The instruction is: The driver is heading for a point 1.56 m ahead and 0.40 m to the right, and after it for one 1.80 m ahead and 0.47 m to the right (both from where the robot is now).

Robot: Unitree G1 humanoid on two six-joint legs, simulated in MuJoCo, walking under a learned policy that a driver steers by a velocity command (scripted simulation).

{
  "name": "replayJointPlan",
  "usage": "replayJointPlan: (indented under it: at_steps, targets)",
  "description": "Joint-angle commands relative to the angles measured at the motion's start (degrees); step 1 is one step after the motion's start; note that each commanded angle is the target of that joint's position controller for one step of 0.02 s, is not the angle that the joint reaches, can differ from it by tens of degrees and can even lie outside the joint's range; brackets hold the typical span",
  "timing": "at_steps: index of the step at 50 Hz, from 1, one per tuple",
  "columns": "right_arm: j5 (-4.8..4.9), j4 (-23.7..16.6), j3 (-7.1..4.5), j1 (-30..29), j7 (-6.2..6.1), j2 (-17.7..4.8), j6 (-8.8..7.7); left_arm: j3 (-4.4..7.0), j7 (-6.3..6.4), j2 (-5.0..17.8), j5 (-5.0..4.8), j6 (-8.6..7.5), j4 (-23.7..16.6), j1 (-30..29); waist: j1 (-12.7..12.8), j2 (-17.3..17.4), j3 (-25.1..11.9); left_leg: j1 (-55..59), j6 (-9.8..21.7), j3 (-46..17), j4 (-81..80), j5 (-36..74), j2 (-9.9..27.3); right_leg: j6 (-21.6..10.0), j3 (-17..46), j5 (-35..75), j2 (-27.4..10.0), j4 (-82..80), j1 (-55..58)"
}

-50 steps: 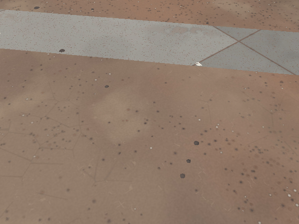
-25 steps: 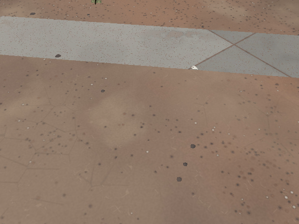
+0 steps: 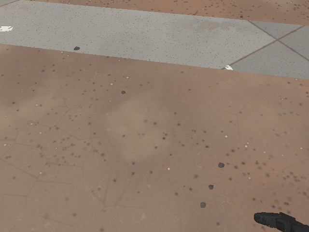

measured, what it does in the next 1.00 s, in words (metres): walks ahead: left foot, then right foot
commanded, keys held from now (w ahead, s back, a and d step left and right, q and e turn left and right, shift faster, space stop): w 0.90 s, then w+e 0.10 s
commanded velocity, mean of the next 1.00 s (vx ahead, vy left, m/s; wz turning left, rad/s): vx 0.49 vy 0.00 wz -0.01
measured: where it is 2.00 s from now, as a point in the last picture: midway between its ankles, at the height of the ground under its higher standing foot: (212, 100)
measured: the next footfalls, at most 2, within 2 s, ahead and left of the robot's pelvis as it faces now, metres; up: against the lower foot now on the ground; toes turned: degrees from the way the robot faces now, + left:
left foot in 0.06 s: +0.22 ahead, +0.12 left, +0.00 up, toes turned +3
right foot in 0.58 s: +0.53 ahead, -0.13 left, +0.00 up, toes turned -3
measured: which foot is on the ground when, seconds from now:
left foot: up 0.00-0.04, down 0.06-0.60, up 0.62-1.00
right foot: down 0.00-0.06, up 0.08-0.56, down 0.58-1.00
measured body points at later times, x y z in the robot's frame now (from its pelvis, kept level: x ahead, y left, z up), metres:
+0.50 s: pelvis +0.29 +0.01 +0.01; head +0.31 +0.00 +0.46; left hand +0.49 +0.24 -0.09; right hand +0.25 -0.26 -0.14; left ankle +0.18 +0.12 -0.73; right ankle +0.48 -0.14 -0.69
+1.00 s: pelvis +0.57 -0.04 +0.02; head +0.59 -0.04 +0.47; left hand +0.55 +0.23 -0.12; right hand +0.75 -0.28 -0.10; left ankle +0.77 +0.13 -0.68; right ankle +0.49 -0.13 -0.73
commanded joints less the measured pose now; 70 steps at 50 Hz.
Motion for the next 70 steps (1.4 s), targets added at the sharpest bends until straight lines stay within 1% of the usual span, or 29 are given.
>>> replayJointPlan:
  at_steps: [1,2,3,4,5,6,8,10,13,24,27,29,30,31,32,33,34,36,41,51,54,56,57,58,59,60,62,65,70]
  targets:
    - [0.06,-2.96,-2.6,2.98,0.02,-7.89,-1.02,2.55,0.36,11.26,-0.1,0.26,-2.01,-1.0,-8.64,-10.53,-0.82,13.28,3.08,2.14,-0.99,-1.4,-3.78,-6.45,2.94,57.91,-13.76,10.6,-4.7]
    - [0.32,0.02,-4.06,12.91,-0.44,-10.2,-0.77,2.45,0.33,11.01,0.2,0.69,-2.54,-2.09,-13.35,-10.2,-6.66,25.75,4.7,2.58,-1.69,-0.53,-4.86,-4.97,1.33,62.56,-11.65,21.44,-7.69]
    - [-0.12,2.5,-5.22,23.58,-1.09,-13.1,-0.32,1.95,0.16,10.3,0.87,0.68,-3.98,-3.35,-17.61,-7.35,-13.59,44.15,7.59,-6.6,0.2,-3.22,3.14,-3.39,1.02,48.95,-9.53,37.12,-21.02]
    - [-1.54,3.97,-6.01,30.24,-1.21,-17.53,0.01,-0.41,-0.66,0.99,0.56,-0.4,-4.97,3.52,-13.25,9.56,-24.29,62.63,17.42,-36.93,-6.59,-18.42,19.5,0.41,1.75,6.75,2.07,61.06,-42.04]
    - [-1.48,4.44,-4.54,28.77,-1.01,-12.94,0.04,0.11,-1.06,3.5,-0.92,-2.31,-4.33,0.56,-14.33,9.88,-24.22,59.83,17.14,-48.08,-15.84,-21.61,20.36,-1.01,10.76,-9.56,3.17,70.49,-47.9]
    - [-1.0,3.67,-3.63,22.11,-0.9,-10.11,-0.35,1.37,-1.1,7.3,-2.66,-3.17,-6.66,-5.25,-12.29,8.59,-13.34,50.96,14.06,-38.27,-16.83,-19.16,18.38,-2.14,9.22,-6.52,-0.24,72.93,-53.35]
    - [-1.59,1.9,-2.38,13.39,-0.35,-6.0,-1.26,2.24,-0.03,8.4,-1.85,-3.27,-7.74,-10.61,-7.98,0.2,-4.97,32.08,10.64,-23.5,-19.34,-6.86,14.2,-2.81,6.52,2.78,-5.7,67.19,-48.27]
    - [-2.28,2.74,-1.71,12.49,-0.07,-3.99,-1.68,2.59,0.4,5.93,-1.16,-1.48,-7.45,-8.13,-4.57,2.62,-3.52,23.31,9.6,-16.58,-22.55,-4.73,10.8,-3.04,6.67,5.56,-8.02,62.75,-41.7]
    - [-2.03,4.38,-1.93,15.38,-1.14,-6.25,-1.95,2.81,0.58,5.53,-0.67,-0.12,-9.56,-11.72,-3.77,3.21,0.06,18.8,10.79,-12.61,-26.28,-3.46,10.11,-1.71,5.43,8.49,-9.17,56.09,-44.01]
    - [-0.55,7.12,-2.82,28.11,-3.23,-10.25,-0.07,1.59,-2.47,6.07,-0.86,-1.1,-17.32,-34.76,-9.85,1.47,3.41,32.95,7.54,-7.55,-23.08,0.01,11.97,-0.96,2.12,23.84,-4.91,23.1,-47.68]
    - [-0.61,7.0,-3.41,27.22,-3.37,-11.4,0.94,2.43,-3.11,8.64,-0.95,-1.53,-17.44,-31.39,-6.6,2.98,1.0,37.28,5.82,-7.6,-16.71,10.85,13.64,-3.42,0.91,17.56,-2.8,20.54,-41.32]
    - [-1.3,5.96,-2.55,25.99,-3.3,-9.26,1.58,5.05,-2.67,13.75,-0.67,-1.6,-12.6,-14.49,1.19,1.62,-9.84,31.13,2.78,-2.95,4.44,21.62,8.24,-6.92,0.31,17.86,-1.54,20.72,-17.67]
    - [-2.04,4.63,-0.8,31.82,-2.96,-3.65,1.03,6.49,-2.4,19.98,0.68,-1.48,-10.84,-5.71,0.45,-9.83,-20.04,11.01,-0.85,0.31,27.62,2.48,1.19,-14.52,22.17,13.95,-16.4,20.2,5.6]
    - [-1.23,5.26,0.05,33.04,-2.58,-1.61,-0.48,5.9,-2.81,18.27,0.22,-1.3,-10.1,-3.93,0.07,-17.92,-25.41,-1.92,-2.12,-5.62,40.48,-29.43,-5.44,-19.51,44.56,5.51,-22.84,9.05,13.13]
    - [0.31,4.24,-1.51,28.08,-2.31,-7.84,-1.68,4.42,-2.89,13.98,-0.14,-1.53,-10.79,-7.96,0.08,-12.86,-18.49,-8.04,-0.71,-9.91,45.83,-28.34,-1.6,-16.4,39.67,2.71,-20.9,7.95,8.21]
    - [1.01,2.78,-1.74,23.15,-2.31,-9.06,-2.3,3.67,-2.69,11.63,0.05,-1.57,-12.15,-13.11,-0.93,-9.4,-12.12,-9.11,0.28,-8.55,45.33,-23.41,1.41,-14.29,30.82,6.74,-18.85,7.5,0.23]
    - [0.42,2.57,-1.9,20.93,-2.66,-8.55,-2.28,3.1,-2.79,10.19,0.47,-1.64,-12.75,-17.33,-2.75,-5.09,-7.76,-6.81,0.24,-7.38,41.62,-18.68,4.0,-13.33,24.05,12.94,-16.65,5.71,-8.38]
    - [-0.59,3.05,-2.41,21.86,-3.01,-7.01,-0.75,2.45,-3.1,7.91,1.15,-1.98,-12.61,-20.12,-5.96,-5.38,-4.91,-0.31,0.04,-7.71,35.54,-14.09,6.75,-12.03,16.91,17.74,-13.27,2.28,-17.35]
    - [-1.42,1.25,-2.67,16.85,-3.23,-5.38,0.93,3.09,-1.89,10.54,0.82,-2.14,-10.11,-15.42,-6.29,-3.6,-1.11,-5.3,-2.18,-6.74,23.66,-5.12,7.38,-13.3,10.78,23.95,-12.36,-2.07,-18.46]
    - [-0.95,-4.7,-1.92,-1.0,-1.3,-4.53,-0.84,3.46,-0.39,11.52,-0.61,-0.29,-6.24,-6.62,-1.8,-4.23,3.5,-4.3,-2.99,-4.98,-1.64,5.89,2.86,-11.15,8.55,22.51,-12.07,0.85,-11.2]
    - [-0.73,-4.88,-2.6,1.15,-0.73,-6.86,-1.83,4.11,0.1,12.49,-0.8,0.47,-6.37,-7.81,-4.32,-5.86,1.69,2.43,-1.93,-5.13,-4.46,1.19,1.5,-9.85,11.08,26.44,-13.61,5.37,-9.41]
    - [-0.83,-1.76,-4.52,12.69,-1.19,-10.37,-2.27,3.84,0.02,11.78,-0.59,0.88,-7.31,-10.01,-10.32,-6.13,-5.28,19.7,0.22,-2.95,-5.83,-0.98,-0.75,-7.63,9.17,38.02,-9.84,17.59,-12.28]
    - [-1.84,0.21,-5.71,23.43,-1.74,-14.09,-2.42,2.86,-0.1,9.43,0.08,0.92,-8.99,-10.93,-14.4,-2.77,-14.08,37.18,3.54,-10.22,-3.1,-1.62,6.87,-5.46,6.54,29.59,-5.88,33.38,-22.11]
    - [-2.47,1.33,-6.97,29.24,-1.98,-19.36,-1.84,0.99,-0.3,2.08,-0.13,-0.02,-10.29,-3.97,-11.67,12.37,-22.85,58.75,11.83,-34.38,-6.68,-8.3,21.74,-1.02,2.4,0.53,3.42,55.0,-44.81]
    - [-2.14,1.18,-5.46,28.94,-1.91,-14.16,-1.6,1.7,-0.4,5.97,-1.49,-0.91,-9.66,-4.44,-12.31,14.08,-25.22,58.33,12.83,-44.53,-13.32,-15.47,22.9,-1.2,9.43,-12.38,2.42,64.52,-51.27]
    - [-1.76,0.21,-4.32,24.06,-2.08,-10.28,-1.59,2.95,-0.3,10.41,-2.59,-1.16,-10.96,-9.15,-11.87,9.95,-16.08,50.97,9.75,-35.51,-14.22,-17.15,21.05,-1.88,9.52,-8.88,-0.67,67.44,-55.57]
    - [-2.06,-0.57,-3.18,16.78,-2.02,-6.44,-1.57,3.45,0.23,9.94,-1.8,-0.55,-12.04,-13.83,-8.97,4.09,-6.72,34.54,6.58,-22.22,-17.89,-11.81,16.94,-2.25,7.42,0.07,-5.5,63.41,-52.26]
    - [-2.72,0.29,-3.16,14.48,-2.15,-5.74,-1.9,3.66,-0.06,6.24,-1.61,1.75,-12.63,-12.24,-5.53,5.61,-2.9,24.6,6.13,-11.99,-23.11,-6.8,14.46,-2.39,7.26,4.66,-8.3,58.99,-46.35]
    - [-2.82,1.25,-4.22,16.31,-3.39,-8.87,-1.98,3.82,-0.68,6.32,-0.85,2.76,-16.09,-18.12,-5.61,2.3,-0.27,25.82,6.68,-2.23,-25.58,0.99,14.22,-1.15,7.36,16.54,-8.32,48.26,-51.38]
